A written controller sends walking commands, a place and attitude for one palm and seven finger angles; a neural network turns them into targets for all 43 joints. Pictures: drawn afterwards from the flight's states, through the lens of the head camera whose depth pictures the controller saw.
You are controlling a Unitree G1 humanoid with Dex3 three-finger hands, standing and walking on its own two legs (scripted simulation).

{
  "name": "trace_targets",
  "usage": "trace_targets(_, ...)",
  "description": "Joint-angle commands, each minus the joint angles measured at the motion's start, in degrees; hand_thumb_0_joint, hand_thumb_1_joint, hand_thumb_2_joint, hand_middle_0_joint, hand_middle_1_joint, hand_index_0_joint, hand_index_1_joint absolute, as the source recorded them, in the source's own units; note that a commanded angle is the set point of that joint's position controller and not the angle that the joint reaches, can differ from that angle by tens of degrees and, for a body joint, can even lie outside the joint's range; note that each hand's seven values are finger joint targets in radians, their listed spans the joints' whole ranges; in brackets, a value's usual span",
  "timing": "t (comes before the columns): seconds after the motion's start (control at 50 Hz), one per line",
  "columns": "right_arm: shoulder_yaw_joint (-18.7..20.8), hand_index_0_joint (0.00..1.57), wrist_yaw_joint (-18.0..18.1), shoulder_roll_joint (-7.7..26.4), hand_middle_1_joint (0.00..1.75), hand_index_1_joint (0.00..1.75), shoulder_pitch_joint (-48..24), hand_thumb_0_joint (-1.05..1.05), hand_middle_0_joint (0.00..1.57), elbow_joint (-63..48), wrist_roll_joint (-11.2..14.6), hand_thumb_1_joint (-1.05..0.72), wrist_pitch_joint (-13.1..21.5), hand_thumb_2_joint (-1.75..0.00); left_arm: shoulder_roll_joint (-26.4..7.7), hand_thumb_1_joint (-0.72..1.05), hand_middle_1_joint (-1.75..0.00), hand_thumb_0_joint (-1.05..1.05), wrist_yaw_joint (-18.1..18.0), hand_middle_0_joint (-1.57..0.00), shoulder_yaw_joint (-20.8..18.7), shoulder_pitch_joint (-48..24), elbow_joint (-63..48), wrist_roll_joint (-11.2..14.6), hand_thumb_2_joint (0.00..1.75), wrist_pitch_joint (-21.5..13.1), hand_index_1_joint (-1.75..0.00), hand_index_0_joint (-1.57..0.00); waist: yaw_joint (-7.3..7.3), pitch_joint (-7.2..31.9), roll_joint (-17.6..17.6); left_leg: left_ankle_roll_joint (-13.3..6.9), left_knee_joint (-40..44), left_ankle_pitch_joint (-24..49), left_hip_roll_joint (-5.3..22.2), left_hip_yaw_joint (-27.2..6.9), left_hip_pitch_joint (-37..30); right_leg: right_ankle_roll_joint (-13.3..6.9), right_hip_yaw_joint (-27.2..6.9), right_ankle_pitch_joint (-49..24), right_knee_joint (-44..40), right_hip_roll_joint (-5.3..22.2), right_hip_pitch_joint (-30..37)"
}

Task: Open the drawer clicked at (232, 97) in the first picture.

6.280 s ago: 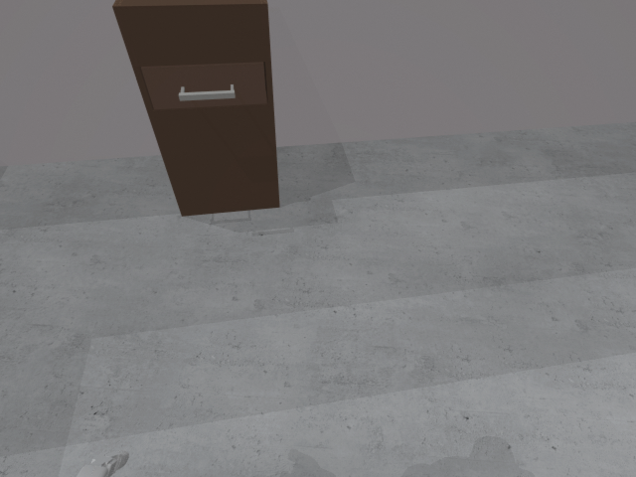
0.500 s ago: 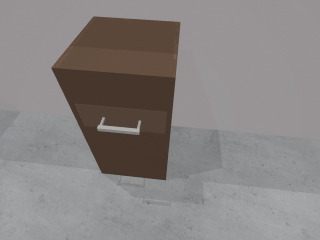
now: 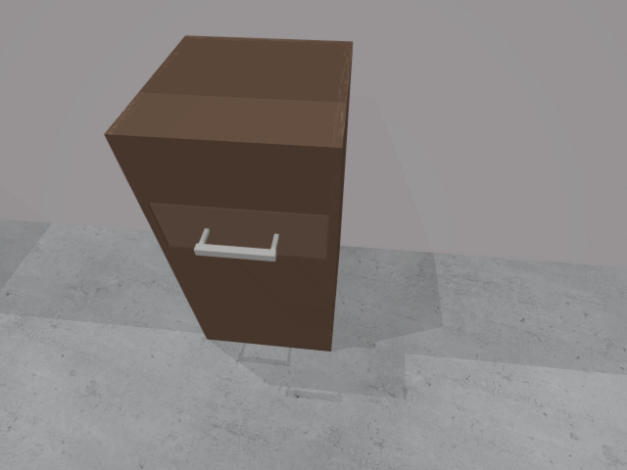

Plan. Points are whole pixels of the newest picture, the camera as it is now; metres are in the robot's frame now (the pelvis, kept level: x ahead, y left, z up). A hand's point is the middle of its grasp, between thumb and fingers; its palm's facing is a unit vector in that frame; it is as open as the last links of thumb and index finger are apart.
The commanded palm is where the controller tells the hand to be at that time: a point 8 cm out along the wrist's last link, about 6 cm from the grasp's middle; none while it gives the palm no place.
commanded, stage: shuffle to correct the standing spot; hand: left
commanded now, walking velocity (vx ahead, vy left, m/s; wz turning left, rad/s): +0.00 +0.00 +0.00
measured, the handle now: (238, 244) +0.59 +0.21 -0.17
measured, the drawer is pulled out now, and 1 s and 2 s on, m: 0.00 0.00 0.00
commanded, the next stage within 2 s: come to a stop and stand still in 0.22 s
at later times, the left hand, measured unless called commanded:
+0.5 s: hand out of the picture +0.04 +0.18 -0.18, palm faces +0.05 -0.98 -0.19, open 7.4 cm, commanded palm none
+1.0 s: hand out of the picture +0.07 +0.15 -0.17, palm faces +0.05 -0.97 -0.24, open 7.2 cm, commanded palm none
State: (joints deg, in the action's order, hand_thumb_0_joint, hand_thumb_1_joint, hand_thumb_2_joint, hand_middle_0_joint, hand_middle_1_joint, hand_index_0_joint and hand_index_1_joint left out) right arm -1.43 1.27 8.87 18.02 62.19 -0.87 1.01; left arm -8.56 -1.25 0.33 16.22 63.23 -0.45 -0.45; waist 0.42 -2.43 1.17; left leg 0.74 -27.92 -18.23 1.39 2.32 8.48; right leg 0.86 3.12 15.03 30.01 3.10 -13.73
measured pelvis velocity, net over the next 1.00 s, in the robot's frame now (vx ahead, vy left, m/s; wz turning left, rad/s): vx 0.02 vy -0.04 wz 0.00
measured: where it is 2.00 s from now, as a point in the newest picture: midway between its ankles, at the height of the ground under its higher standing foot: outside the picture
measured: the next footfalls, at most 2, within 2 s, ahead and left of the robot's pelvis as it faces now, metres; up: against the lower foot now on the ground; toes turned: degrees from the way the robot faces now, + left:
left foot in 1.06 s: +0.03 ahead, +0.09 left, +0.00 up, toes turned +2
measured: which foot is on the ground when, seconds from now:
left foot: down 0.00-0.78, up 0.80-1.00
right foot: down 0.00-1.00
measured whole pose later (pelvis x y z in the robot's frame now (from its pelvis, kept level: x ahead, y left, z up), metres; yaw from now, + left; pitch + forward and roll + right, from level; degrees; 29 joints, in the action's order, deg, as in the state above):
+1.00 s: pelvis +0.02 -0.04 +0.00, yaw +0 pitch -1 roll +1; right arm 1.7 2.1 8.8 13.5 61.1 -0.6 -1.2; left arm -9.0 -2.2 -2.0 12.6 57.8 -1.2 -0.2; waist 0.6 -3.3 0.2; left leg -0.1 -41.0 -25.2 2.0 1.5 14.8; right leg -4.8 7.0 14.6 30.7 -0.1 -15.6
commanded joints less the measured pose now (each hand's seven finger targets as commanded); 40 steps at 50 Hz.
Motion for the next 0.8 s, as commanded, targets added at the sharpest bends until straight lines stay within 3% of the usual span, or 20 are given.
trace_targets(0.0, 1.18, 0.20, 0.41, 5.24, 0.30, 0.30, 3.51, 0.00, 0.20, -1.34, 0.14, -0.90, 0.51, -0.90, -5.78, 0.90, -0.30, 0.00, -0.19, -0.20, -1.07, 2.97, -1.31, -0.15, 0.90, -0.77, -0.30, -0.20, -0.31, -1.88, -1.54, -2.45, 6.07, 7.05, 3.58, -3.34, 5.38, -2.66, -3.93, -5.64, -5.28, 2.82, 2.06)
trace_targets(0.06, 1.14, 0.20, 0.43, 4.90, 0.30, 0.30, 4.14, 0.00, 0.20, -0.45, 0.03, -0.90, 0.61, -0.90, -5.82, 0.90, -0.30, 0.00, -0.19, -0.20, -1.36, 3.14, -1.12, -0.21, 0.90, -0.95, -0.30, -0.20, -0.05, -0.34, -1.06, -2.41, 5.37, 6.85, 3.42, -2.66, 5.04, -2.94, -3.81, -5.88, -4.72, 3.10, 3.76)
trace_targets(0.12, 1.23, 0.20, 0.13, 4.55, 0.30, 0.30, 4.36, 0.00, 0.20, -0.46, -0.24, -0.90, 0.21, -0.90, -6.60, 0.90, -0.30, 0.00, -0.01, -0.20, -2.04, 3.64, -1.29, -0.59, 0.90, -0.78, -0.30, -0.20, 0.42, -3.05, -2.18, -2.56, 3.15, -1.13, 1.80, -1.44, 8.14, -4.16, -5.99, 5.93, -6.07, 3.79, 2.02)
trace_targets(0.2, 1.46, 0.20, -0.27, 3.50, 0.30, 0.30, 4.42, 0.00, 0.20, -1.50, -0.43, -0.90, -0.14, -0.90, -8.65, 0.90, -0.30, 0.00, 0.08, -0.20, -3.33, 6.04, -1.55, -0.71, 0.90, -0.70, -0.30, -0.20, 1.09, -4.62, -8.08, -2.34, -4.20, -5.06, -0.68, 1.36, 11.88, -7.08, -12.52, 14.72, -11.77, 8.44, 1.57)
trace_targets(0.24, 1.52, 0.20, -0.34, 2.91, 0.30, 0.30, 5.07, 0.00, 0.20, -1.71, -0.49, -0.90, 0.20, -0.90, -9.15, 0.90, -0.30, 0.00, -0.03, -0.20, -3.97, 6.03, -2.03, -0.81, 0.90, -0.88, -0.30, -0.20, 0.69, -4.23, -9.60, -2.36, -6.21, -3.52, -0.44, 1.93, 11.15, -8.36, -13.79, 11.03, -12.32, 10.74, 0.87)
trace_targets(0.28, 1.44, 0.20, -0.27, 2.59, 0.30, 0.30, 7.11, 0.00, 0.20, -0.93, -0.42, -0.90, 0.82, -0.90, -8.10, 0.90, -0.30, 0.00, 0.02, -0.20, -3.96, 4.36, -2.66, -0.82, 0.90, -0.99, -0.30, -0.20, -0.61, -3.30, -6.94, -2.35, -0.91, -0.17, 0.08, 1.39, 5.58, -7.88, -10.24, 3.97, -8.01, 8.69, -1.67)
trace_targets(0.32, 1.79, 0.20, -0.06, 5.06, 0.30, 0.30, 11.60, 0.00, 0.20, 0.88, -0.60, -0.90, 1.56, -0.90, -4.66, 0.90, -0.30, 0.00, 0.18, -0.20, -3.37, 2.24, -3.64, -0.96, 0.90, -0.67, -0.30, -0.20, -2.01, -2.57, 5.43, -4.19, 3.85, 14.02, 5.56, -4.73, 0.19, -4.90, -1.04, 0.95, 3.97, 0.75, -5.03)
trace_targets(0.34, 2.13, 0.20, 0.46, 6.94, 0.30, 0.30, 12.93, 0.00, 0.20, 1.51, -0.67, -0.90, 1.77, -0.90, -2.65, 0.90, -0.30, 0.00, 0.06, -0.20, -2.88, 1.56, -3.92, -0.99, 0.90, -0.70, -0.30, -0.20, -1.94, -1.56, 12.59, -6.22, 5.56, 28.66, 9.81, -8.21, -1.55, -3.38, 3.45, 2.85, 9.66, -1.77, -6.13)
trace_targets(0.38, 1.88, 0.20, 1.45, 6.49, 0.30, 0.30, 10.54, 0.00, 0.20, 1.08, -0.41, -0.90, 1.70, -0.90, -1.83, 0.90, -0.30, 0.00, -0.47, -0.20, -2.26, 1.73, -3.54, -0.60, 0.90, -0.70, -0.30, -0.20, -0.94, -1.64, 11.72, -8.40, 3.04, 54.07, 11.94, -8.28, -5.26, -2.89, 1.97, 9.09, 9.37, -1.54, -7.28)
trace_targets(0.42, 1.80, 0.20, 2.03, 6.10, 0.30, 0.30, 7.35, 0.00, 0.20, -0.13, 0.15, -0.90, 1.65, -0.90, -2.16, 0.90, -0.30, 0.00, -0.63, -0.20, -2.47, 3.39, -2.37, -0.01, 0.90, -0.89, -0.30, -0.20, 0.49, -0.77, 6.91, -5.71, 0.00, 62.80, 9.51, -4.61, -5.03, -2.82, 0.71, -3.44, 3.16, -0.14, -1.67)
trace_targets(0.44, 1.96, 0.20, 2.30, 5.99, 0.30, 0.30, 5.78, 0.00, 0.20, -0.64, 0.49, -0.90, 1.61, -0.90, -3.27, 0.90, -0.30, 0.00, -0.78, -0.20, -2.70, 5.83, -1.32, 0.22, 0.90, -1.04, -0.30, -0.20, 1.41, 1.32, 4.52, -4.13, -1.60, 61.58, 7.73, -2.95, -4.42, -3.05, -0.84, -16.68, 2.14, 0.82, 2.33)
trace_targets(0.48, 2.33, 0.20, 2.54, 5.43, 0.30, 0.30, 5.40, 0.00, 0.20, -1.55, 0.85, -0.90, 1.16, -0.90, -5.81, 0.90, -0.30, 0.00, -1.13, -0.20, -3.04, 7.41, -0.53, 0.29, 0.90, -1.09, -0.30, -0.20, 0.95, 3.51, -0.06, -2.42, -2.45, 48.67, 5.39, -1.25, -1.18, -3.12, -2.49, -36.65, 3.91, 3.97, 8.03)
trace_targets(0.52, 3.03, 0.20, 2.56, 5.43, 0.30, 0.30, 6.01, 0.00, 0.20, -1.37, 0.76, -0.90, 0.44, -0.90, -6.22, 0.90, -0.30, 0.00, -1.43, -0.20, -3.37, 5.47, -1.64, 0.04, 0.90, -0.27, -0.30, -0.20, 0.18, 2.71, -2.50, -2.30, -0.95, 45.68, 5.16, -0.58, -0.35, -2.42, -1.71, -40.22, 6.84, 4.04, 6.76)
trace_targets(0.58, 4.14, 0.20, 2.64, 6.28, 0.30, 0.30, 6.64, 0.00, 0.20, -1.25, 0.47, -0.90, -0.10, -0.90, -5.35, 0.90, -0.30, 0.00, -1.52, -0.20, -3.65, 2.62, -4.45, -0.41, 0.90, 0.75, -0.30, -0.20, -0.74, 2.05, 1.62, -3.73, 0.18, 54.65, 7.95, -1.46, -5.42, -1.32, 0.05, -23.85, 9.62, 1.52, -0.94)
trace_targets(0.62, 4.37, 0.20, 2.44, 6.81, 0.30, 0.30, 5.91, 0.00, 0.20, -1.14, 0.12, -0.90, -0.28, -0.90, -3.97, 0.90, -0.30, 0.00, -1.36, -0.20, -3.62, -0.21, -6.53, -0.52, 0.90, 1.27, -0.30, -0.20, -0.84, -1.17, 5.90, -6.93, 2.35, 61.59, 11.96, -4.75, -8.01, -1.37, 0.77, 2.97, 10.25, -0.73, -7.43)
trace_targets(0.66, 4.65, 0.20, 2.26, 7.10, 0.30, 0.30, 5.28, 0.00, 0.20, -1.83, -0.41, -0.90, -0.43, -0.90, -3.58, 0.90, -0.30, 0.00, -1.02, -0.20, -3.89, -2.19, -7.87, -0.55, 0.90, 1.43, -0.30, -0.20, -1.19, -3.28, 6.15, -8.51, 2.97, 61.07, 12.84, -5.65, -7.97, -1.81, 0.77, 9.83, 8.71, -0.95, -9.30)
trace_targets(0.72, 4.23, 0.20, 1.94, 6.85, 0.30, 0.30, 2.35, 0.00, 0.20, -2.93, -0.06, -0.90, -0.48, -0.90, -3.77, 0.90, -0.30, 0.00, -0.83, -0.20, -4.01, 3.00, -7.20, -0.57, 0.90, 0.69, -0.30, -0.20, 2.07, 1.25, 4.43, -6.29, -0.83, 49.21, 10.17, -3.93, -3.61, -2.40, 0.36, -5.08, -0.05, -0.55, 0.04)
trace_targets(0.74, 4.15, 0.20, 1.73, 5.71, 0.30, 0.30, 2.44, 0.00, 0.20, -3.48, 0.07, -0.90, -0.37, -0.90, -5.52, 0.90, -0.30, 0.00, -0.91, -0.20, -4.17, 6.00, -6.21, -0.67, 0.90, 0.07, -0.30, -0.20, 2.66, 4.93, -0.04, -4.21, -4.94, 36.56, 6.96, -1.67, -0.18, -3.03, -3.71, -21.90, -1.63, 2.79, 6.18)
trace_targets(0.76, 4.06, 0.20, 1.54, 3.61, 0.30, 0.30, 4.07, 0.00, 0.20, -3.77, 0.42, -0.90, -0.54, -0.90, -8.82, 0.90, -0.30, 0.00, -1.21, -0.20, -4.55, 7.48, -5.41, -0.86, 0.90, -0.50, -0.30, -0.20, 1.77, 8.20, -8.41, -1.81, -10.23, 14.19, 2.53, 0.79, 5.39, -6.18, -12.11, -40.22, -1.05, 11.10, 12.00)
trace_targets(0.78, 3.90, 0.20, 1.43, 1.90, 0.30, 0.30, 3.69, 0.00, 0.20, -3.88, 0.67, -0.90, -1.01, -0.90, -10.41, 0.90, -0.30, 0.00, -1.14, -0.20, -4.44, 8.43, -4.74, -0.52, 0.90, -0.72, -0.30, -0.20, 2.17, 8.67, -12.12, -0.91, -16.74, -12.97, -1.00, -0.05, 9.21, -10.30, -14.97, -53.88, -3.02, 16.85, 13.58)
